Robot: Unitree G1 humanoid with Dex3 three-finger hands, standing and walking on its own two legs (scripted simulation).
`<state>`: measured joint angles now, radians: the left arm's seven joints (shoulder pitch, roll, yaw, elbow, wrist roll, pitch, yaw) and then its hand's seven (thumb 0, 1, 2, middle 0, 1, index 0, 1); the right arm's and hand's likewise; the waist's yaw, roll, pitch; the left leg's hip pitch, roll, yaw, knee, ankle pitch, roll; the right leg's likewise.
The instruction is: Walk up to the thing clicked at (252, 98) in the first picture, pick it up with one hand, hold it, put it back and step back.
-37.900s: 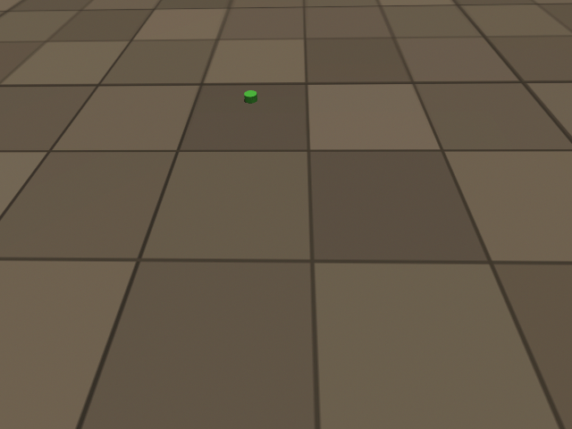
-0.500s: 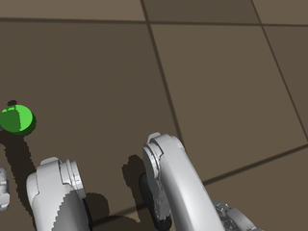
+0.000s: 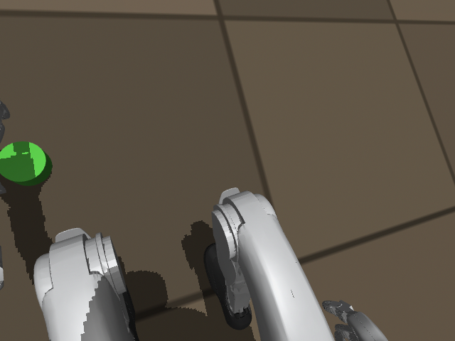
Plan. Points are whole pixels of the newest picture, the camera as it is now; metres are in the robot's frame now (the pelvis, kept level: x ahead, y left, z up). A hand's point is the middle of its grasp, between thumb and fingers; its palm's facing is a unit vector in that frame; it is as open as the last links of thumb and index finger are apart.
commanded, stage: home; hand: left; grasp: from above
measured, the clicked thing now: (26, 164) +0.49 +0.28 -0.30
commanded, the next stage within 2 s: none
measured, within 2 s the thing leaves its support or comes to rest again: neither
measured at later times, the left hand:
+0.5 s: hand out of the picture +0.40 +0.29 -0.05, palm faces -0.32 -0.49 -0.81, open 9.2 cm
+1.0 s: hand out of the picture +0.26 +0.24 +0.17, palm faces +0.10 -0.94 -0.34, open 7.4 cm
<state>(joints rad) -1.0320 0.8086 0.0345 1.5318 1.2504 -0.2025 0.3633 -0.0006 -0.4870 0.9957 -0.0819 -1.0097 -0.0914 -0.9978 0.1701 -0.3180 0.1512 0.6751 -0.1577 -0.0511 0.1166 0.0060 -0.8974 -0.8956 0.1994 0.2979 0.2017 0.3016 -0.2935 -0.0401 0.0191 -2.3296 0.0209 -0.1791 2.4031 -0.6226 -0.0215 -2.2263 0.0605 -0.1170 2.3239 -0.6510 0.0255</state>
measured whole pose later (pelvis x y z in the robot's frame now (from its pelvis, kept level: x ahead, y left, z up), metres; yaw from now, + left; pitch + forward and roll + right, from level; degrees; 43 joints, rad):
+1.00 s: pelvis +0.04 +0.01 +0.27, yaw +9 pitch +24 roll -5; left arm 0.08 0.30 0.04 0.21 0.06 0.32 0.08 0.01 0.89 0.90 -0.21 -0.31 -0.21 -0.30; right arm 0.12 -0.21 0.04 0.55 0.03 -0.09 -0.07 0.01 -0.91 -0.90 0.20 0.30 0.20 0.30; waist -0.06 0.03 -0.19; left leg -1.38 0.02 -0.09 1.54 -0.57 -0.01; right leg -1.30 0.02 -0.06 1.48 -0.61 0.01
